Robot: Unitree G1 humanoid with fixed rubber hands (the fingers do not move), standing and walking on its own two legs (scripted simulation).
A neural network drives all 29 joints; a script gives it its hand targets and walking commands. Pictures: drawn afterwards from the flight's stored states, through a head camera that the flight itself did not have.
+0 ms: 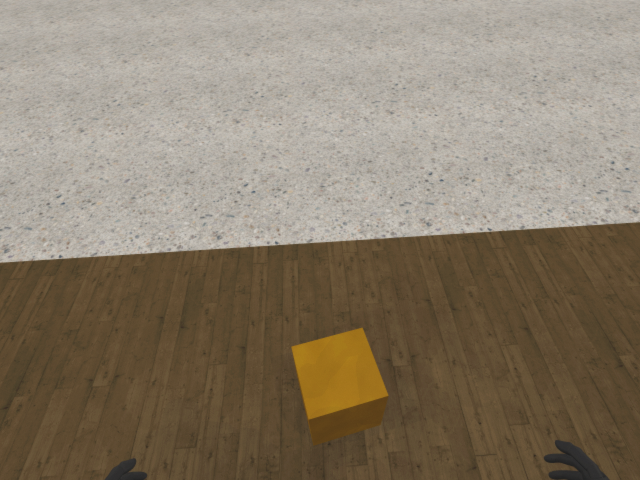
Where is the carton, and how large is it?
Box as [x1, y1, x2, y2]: [291, 328, 388, 445]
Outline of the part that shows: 362,328 291,347 313,445 380,424 388,395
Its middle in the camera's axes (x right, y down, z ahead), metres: +0.05 +0.43 +1.12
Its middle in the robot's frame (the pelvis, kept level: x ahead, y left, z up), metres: +0.47 +0.00 -0.66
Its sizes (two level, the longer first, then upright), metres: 0.210 0.200 0.250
